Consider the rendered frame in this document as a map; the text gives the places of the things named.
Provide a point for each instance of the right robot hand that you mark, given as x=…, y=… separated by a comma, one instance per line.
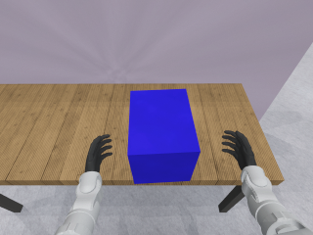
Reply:
x=243, y=152

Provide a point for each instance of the left robot forearm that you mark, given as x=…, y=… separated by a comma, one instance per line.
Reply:
x=84, y=213

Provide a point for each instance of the table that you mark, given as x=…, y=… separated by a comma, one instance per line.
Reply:
x=46, y=130

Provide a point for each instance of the left robot hand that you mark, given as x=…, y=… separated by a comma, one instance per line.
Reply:
x=95, y=156

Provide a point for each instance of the right robot forearm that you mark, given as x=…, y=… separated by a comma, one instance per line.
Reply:
x=264, y=206

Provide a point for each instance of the carton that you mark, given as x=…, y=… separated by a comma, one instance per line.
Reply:
x=163, y=145

